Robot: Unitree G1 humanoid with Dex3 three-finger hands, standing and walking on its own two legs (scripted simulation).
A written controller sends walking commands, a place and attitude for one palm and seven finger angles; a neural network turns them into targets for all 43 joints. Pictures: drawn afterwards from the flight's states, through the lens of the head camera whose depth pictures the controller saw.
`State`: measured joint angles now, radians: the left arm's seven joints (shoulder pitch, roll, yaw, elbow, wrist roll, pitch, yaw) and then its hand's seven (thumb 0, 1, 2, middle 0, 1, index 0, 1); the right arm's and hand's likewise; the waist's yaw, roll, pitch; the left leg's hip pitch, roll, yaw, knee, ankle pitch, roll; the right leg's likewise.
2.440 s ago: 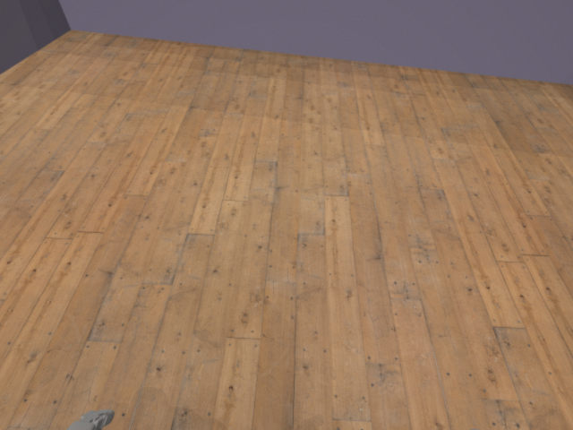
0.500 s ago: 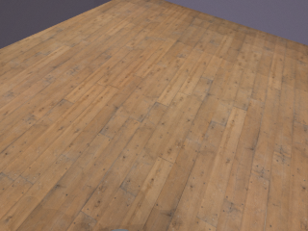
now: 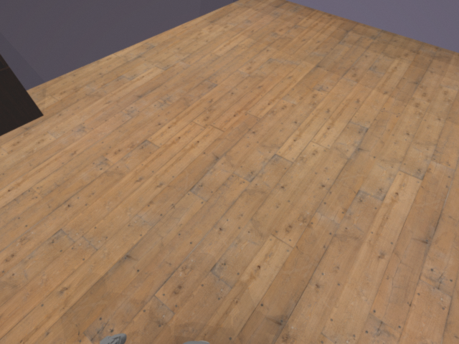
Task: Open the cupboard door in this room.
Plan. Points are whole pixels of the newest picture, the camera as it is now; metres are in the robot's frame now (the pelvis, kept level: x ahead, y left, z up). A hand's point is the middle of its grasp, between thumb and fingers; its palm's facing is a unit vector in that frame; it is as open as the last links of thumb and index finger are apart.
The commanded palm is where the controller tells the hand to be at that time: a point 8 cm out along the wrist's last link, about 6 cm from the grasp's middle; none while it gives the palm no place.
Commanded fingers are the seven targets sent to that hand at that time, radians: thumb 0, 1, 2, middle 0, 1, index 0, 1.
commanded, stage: turn or walk to find it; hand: left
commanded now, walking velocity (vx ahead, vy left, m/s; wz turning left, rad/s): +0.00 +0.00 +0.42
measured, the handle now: out of the picture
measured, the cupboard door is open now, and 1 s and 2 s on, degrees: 0 0 0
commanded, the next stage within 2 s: stand and wait in 1.78 s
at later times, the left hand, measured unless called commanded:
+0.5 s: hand out of the picture -0.03 +0.26 -0.18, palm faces +0.25 -0.94 -0.22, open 7.3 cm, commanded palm none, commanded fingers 0.00 0.90 0.90 -0.20 -0.30 -0.20 -0.30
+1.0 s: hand out of the picture -0.01 +0.24 -0.14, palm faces +0.40 -0.88 -0.26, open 7.3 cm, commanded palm none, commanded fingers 0.00 0.90 0.90 -0.20 -0.30 -0.20 -0.30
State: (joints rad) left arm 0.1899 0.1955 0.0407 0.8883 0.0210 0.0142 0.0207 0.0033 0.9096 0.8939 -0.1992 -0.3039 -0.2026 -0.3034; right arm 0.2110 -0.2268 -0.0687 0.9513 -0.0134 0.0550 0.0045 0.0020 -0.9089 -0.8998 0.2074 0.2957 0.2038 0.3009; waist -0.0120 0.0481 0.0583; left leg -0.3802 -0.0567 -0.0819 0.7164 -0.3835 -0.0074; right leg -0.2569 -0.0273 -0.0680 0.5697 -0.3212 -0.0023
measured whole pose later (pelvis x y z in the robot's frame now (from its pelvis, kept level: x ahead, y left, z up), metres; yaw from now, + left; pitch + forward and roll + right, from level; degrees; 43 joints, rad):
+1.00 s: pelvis -0.03 +0.02 +0.01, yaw +24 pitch +0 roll +0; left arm 0.17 0.18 0.03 0.88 0.02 0.02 0.02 0.00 0.91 0.89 -0.20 -0.30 -0.20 -0.30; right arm 0.26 -0.23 -0.08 0.98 -0.02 0.07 0.01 0.00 -0.91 -0.90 0.21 0.30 0.20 0.30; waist -0.03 0.04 0.05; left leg -0.44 -0.08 -0.07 0.87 -0.42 -0.01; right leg -0.23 -0.03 -0.06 0.53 -0.30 -0.01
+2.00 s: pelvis -0.06 +0.01 +0.01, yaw +48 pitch -1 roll +1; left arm 0.23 0.16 0.02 0.93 0.02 0.00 0.02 0.00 0.91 0.89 -0.20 -0.30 -0.21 -0.30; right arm 0.24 -0.25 -0.08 1.01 -0.02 0.07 0.01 0.00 -0.91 -0.90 0.20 0.29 0.20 0.30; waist -0.01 0.05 0.05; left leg -0.44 0.00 -0.05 1.06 -0.37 -0.05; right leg -0.20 -0.05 -0.11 0.48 -0.27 -0.03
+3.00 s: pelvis -0.15 -0.01 -0.01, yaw +69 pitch +0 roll +0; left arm 0.23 0.24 0.05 0.95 0.02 0.05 0.02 0.00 0.91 0.89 -0.20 -0.30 -0.21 -0.30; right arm 0.19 -0.22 -0.06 0.98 -0.01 0.03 0.02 0.00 -0.91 -0.90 0.20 0.29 0.20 0.30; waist 0.01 -0.06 0.09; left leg -0.30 0.01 0.08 0.63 -0.34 0.03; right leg -0.33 -0.16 -0.15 0.78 -0.47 0.07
